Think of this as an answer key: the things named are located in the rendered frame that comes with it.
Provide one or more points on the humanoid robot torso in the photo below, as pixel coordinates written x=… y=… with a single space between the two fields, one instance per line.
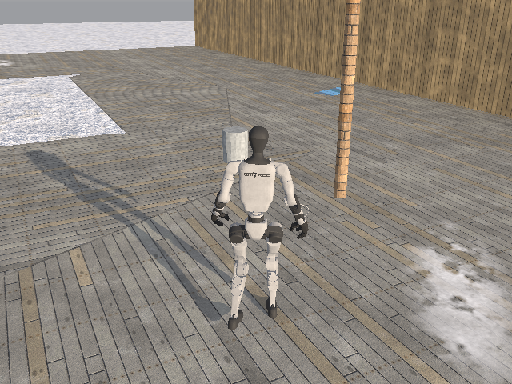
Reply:
x=256 y=191

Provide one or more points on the right robot hand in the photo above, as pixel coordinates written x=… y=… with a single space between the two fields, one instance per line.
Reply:
x=303 y=227

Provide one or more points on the robot right upper arm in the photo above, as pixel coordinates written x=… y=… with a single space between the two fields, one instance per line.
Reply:
x=286 y=181

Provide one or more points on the robot left upper arm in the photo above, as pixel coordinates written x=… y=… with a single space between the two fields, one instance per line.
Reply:
x=227 y=180

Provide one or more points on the robot left forearm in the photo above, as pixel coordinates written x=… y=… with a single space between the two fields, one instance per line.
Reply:
x=218 y=206

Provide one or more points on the right robot shin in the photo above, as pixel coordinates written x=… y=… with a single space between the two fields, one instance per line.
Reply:
x=272 y=282

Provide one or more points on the left robot hand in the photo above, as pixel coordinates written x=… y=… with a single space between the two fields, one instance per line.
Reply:
x=222 y=215

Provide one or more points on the robot right forearm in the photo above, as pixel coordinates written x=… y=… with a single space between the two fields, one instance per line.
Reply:
x=297 y=212

